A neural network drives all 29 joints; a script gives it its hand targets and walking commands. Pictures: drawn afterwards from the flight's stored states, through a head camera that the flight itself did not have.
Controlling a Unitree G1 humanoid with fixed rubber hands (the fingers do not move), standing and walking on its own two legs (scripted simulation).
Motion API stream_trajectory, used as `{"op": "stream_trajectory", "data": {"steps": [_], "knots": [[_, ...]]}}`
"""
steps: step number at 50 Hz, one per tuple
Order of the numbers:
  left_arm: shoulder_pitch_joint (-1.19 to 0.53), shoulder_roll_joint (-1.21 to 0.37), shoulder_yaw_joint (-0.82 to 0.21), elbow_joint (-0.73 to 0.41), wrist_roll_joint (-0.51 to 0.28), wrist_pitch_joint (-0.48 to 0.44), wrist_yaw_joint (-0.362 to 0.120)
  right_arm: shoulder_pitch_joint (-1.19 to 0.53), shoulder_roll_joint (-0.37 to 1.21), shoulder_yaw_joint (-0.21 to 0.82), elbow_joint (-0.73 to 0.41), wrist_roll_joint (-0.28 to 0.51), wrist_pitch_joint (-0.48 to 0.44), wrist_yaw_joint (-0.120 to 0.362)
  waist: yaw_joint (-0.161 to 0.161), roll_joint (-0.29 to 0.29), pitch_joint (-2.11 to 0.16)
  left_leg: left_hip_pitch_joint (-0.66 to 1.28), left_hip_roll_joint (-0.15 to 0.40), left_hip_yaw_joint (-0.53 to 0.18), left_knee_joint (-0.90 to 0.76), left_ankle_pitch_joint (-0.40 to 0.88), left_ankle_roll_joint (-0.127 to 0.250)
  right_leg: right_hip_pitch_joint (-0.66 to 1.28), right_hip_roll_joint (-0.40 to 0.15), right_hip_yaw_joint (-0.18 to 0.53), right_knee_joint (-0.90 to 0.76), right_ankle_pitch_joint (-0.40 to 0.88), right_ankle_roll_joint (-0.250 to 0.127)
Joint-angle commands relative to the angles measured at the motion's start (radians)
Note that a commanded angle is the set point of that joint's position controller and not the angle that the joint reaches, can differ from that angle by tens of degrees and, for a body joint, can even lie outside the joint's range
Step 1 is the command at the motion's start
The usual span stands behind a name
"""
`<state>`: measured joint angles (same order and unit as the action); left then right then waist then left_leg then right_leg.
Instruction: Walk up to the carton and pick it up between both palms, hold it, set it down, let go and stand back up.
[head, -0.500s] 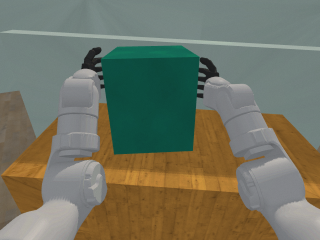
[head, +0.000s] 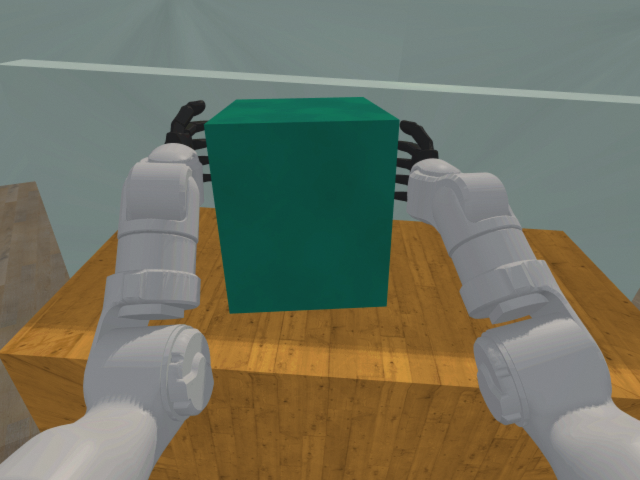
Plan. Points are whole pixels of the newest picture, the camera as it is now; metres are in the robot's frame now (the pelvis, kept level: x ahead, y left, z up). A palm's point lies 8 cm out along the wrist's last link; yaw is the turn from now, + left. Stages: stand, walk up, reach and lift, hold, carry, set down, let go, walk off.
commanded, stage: hold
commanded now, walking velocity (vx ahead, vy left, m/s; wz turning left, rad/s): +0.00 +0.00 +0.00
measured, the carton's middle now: (304, 192) +0.41 +0.01 +0.25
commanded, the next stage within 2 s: none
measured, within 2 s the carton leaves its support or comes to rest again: neither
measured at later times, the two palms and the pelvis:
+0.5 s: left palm (184, 163) +0.37 +0.15 +0.30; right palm (422, 180) +0.36 -0.13 +0.29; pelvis +0.00 +0.00 +0.00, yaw +0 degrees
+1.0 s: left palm (184, 164) +0.38 +0.15 +0.30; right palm (422, 176) +0.36 -0.13 +0.30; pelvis +0.00 +0.01 +0.00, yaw +0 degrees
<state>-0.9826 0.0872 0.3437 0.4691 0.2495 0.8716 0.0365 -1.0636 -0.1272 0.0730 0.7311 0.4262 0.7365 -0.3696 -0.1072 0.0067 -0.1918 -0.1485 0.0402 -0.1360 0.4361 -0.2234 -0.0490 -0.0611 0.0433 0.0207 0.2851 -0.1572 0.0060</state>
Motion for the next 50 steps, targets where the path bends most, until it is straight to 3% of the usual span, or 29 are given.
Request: {"op": "stream_trajectory", "data": {"steps": [1,16,18,19,20,27,34,40,50], "knots": [[-0.771,-0.73,-0.388,-0.145,-0.211,-0.071,-0.132,-0.92,0.662,0.163,-0.443,0.201,-0.091,0.141,-0.015,0.084,-0.349,0.087,-0.092,0.078,-0.043,0.281,-0.038,0.115,0.059,-0.019,-0.013,0.225,0.03],[-0.76,-0.722,-0.384,-0.154,-0.202,-0.066,-0.143,-0.906,0.662,0.17,-0.448,0.195,-0.086,0.139,-0.016,0.068,-0.347,0.086,-0.095,0.081,-0.048,0.281,-0.035,0.129,0.058,-0.017,-0.013,0.238,0.031],[-0.762,-0.719,-0.376,-0.138,-0.196,-0.063,-0.145,-0.917,0.661,0.163,-0.437,0.191,-0.085,0.144,-0.011,0.068,-0.335,0.076,-0.093,0.083,-0.057,0.257,-0.032,0.12,0.058,-0.018,-0.017,0.21,0.028],[-0.782,-0.715,-0.334,-0.024,-0.194,-0.061,-0.156,-0.953,0.631,0.12,-0.382,0.171,-0.084,0.145,-0.011,0.073,-0.23,0.062,-0.097,0.092,-0.058,0.233,-0.028,0.049,0.04,-0.008,-0.057,0.152,0.03],[-0.788,-0.722,-0.328,-0.032,-0.197,-0.072,-0.162,-0.961,0.646,0.118,-0.382,0.169,-0.091,0.147,-0.01,0.055,-0.263,0.058,-0.095,0.088,-0.062,0.224,-0.022,0.066,0.043,-0.009,-0.052,0.133,0.029],[-0.847,-0.735,-0.357,-0.099,-0.253,-0.097,-0.139,-0.996,0.666,0.16,-0.44,0.233,-0.093,0.137,0.002,0.071,-0.45,0.123,-0.096,0.085,-0.011,0.339,-0.037,0.093,0.059,-0.015,-0.025,0.24,0.038],[-0.801,-0.721,-0.324,-0.055,-0.223,-0.088,-0.138,-0.926,0.617,0.121,-0.351,0.2,-0.08,0.15,-0.006,0.071,-0.368,0.077,-0.084,0.077,-0.047,0.276,-0.041,0.086,0.059,-0.007,-0.038,0.156,0.018],[-0.826,-0.746,-0.344,-0.072,-0.243,-0.093,-0.133,-0.961,0.62,0.126,-0.377,0.207,-0.086,0.152,-0.015,0.093,-0.374,0.091,-0.078,0.067,-0.031,0.325,-0.055,0.09,0.061,-0.008,-0.039,0.188,0.01],[-0.84,-0.732,-0.344,-0.083,-0.239,-0.097,-0.126,-0.954,0.641,0.131,-0.366,0.221,-0.087,0.152,-0.004,0.085,-0.386,0.094,-0.089,0.074,-0.028,0.312,-0.045,0.077,0.058,-0.009,-0.034,0.191,0.028]]}}
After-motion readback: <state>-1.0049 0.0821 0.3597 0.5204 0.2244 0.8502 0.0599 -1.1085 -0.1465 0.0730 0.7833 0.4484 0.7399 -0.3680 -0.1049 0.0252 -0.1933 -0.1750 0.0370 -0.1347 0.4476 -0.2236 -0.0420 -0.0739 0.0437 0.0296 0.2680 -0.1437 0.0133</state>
